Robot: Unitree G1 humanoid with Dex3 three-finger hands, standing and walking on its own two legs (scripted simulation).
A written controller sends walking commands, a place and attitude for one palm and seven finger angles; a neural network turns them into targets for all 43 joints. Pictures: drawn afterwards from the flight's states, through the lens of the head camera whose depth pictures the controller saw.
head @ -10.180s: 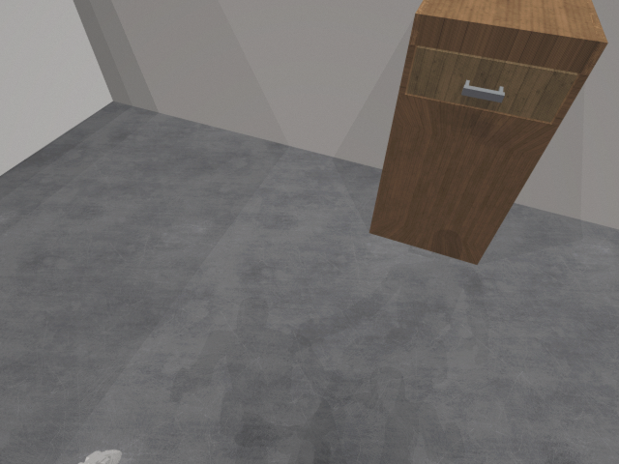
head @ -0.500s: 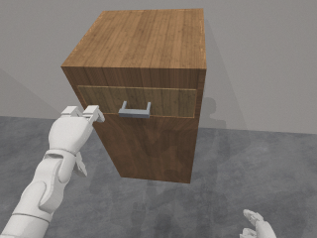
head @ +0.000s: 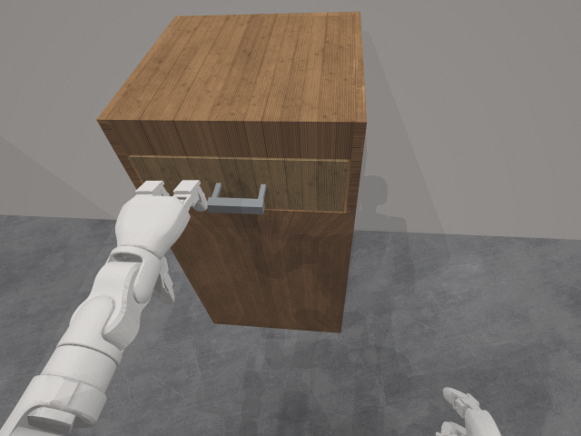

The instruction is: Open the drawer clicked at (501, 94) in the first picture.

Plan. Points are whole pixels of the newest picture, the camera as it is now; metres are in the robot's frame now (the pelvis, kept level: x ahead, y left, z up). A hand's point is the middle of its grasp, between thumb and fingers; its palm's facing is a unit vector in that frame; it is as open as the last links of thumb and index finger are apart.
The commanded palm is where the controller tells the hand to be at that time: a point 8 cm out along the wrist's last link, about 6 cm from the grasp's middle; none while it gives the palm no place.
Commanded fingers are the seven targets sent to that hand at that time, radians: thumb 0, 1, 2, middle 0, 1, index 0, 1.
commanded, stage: move the hooked fingers above the handle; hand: left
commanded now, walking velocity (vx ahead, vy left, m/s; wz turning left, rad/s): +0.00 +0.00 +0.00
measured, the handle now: (238, 197) +0.53 +0.18 -0.03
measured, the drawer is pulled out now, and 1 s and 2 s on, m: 0.00 0.00 0.00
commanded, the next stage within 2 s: lower the fingers behind the handle in 1.76 s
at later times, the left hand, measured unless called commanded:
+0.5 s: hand (198, 218) +0.41 +0.20 +0.05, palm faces -0.02 -0.02 -1.00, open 13.9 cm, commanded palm +0.40 +0.21 +0.10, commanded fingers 0.00 -0.50 0.30 -0.30 -1.20 -0.30 -1.20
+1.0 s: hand (222, 197) +0.48 +0.18 +0.03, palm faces -0.04 -0.01 -1.00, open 13.9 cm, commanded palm +0.47 +0.19 +0.08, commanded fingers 0.00 -0.50 0.30 -0.30 -1.20 -0.30 -1.20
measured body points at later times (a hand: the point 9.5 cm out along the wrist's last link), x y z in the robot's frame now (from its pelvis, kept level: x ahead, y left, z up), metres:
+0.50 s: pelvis +0.01 +0.00 -0.01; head +0.05 -0.03 +0.44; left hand +0.41 +0.20 +0.10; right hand +0.12 -0.26 -0.14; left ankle -0.03 +0.11 -0.74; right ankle +0.02 -0.10 -0.74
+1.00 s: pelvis +0.01 +0.00 -0.01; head +0.08 -0.02 +0.43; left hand +0.47 +0.18 +0.08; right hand +0.05 -0.26 -0.15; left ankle -0.03 +0.11 -0.74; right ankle +0.02 -0.10 -0.74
